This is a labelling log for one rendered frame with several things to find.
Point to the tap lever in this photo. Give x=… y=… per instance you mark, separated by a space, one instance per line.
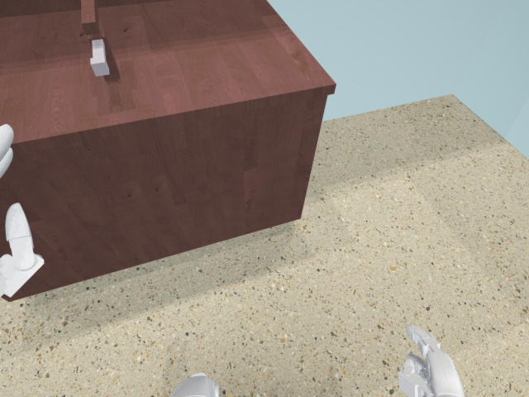
x=98 y=62

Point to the left robot thigh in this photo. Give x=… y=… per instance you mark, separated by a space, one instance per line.
x=197 y=386

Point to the counter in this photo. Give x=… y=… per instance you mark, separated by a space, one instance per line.
x=205 y=128

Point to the robot left hand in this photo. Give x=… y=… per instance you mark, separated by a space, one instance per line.
x=17 y=269

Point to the robot right hand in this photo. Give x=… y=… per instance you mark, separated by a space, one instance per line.
x=434 y=377

